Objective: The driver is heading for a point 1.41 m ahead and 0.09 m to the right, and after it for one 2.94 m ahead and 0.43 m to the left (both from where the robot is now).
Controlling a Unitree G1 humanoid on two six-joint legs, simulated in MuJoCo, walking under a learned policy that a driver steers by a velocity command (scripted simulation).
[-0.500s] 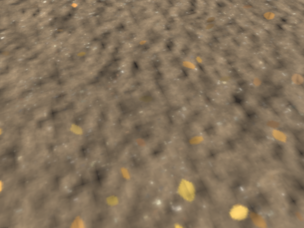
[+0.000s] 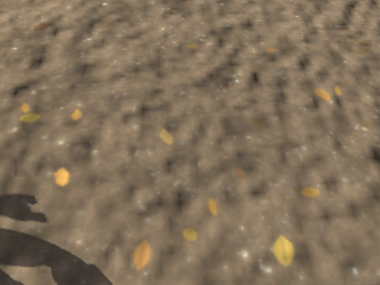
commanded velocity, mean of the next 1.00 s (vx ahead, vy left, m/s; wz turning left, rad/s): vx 0.31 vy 0.00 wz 0.24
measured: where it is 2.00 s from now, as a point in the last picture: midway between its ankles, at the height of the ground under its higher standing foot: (167, 199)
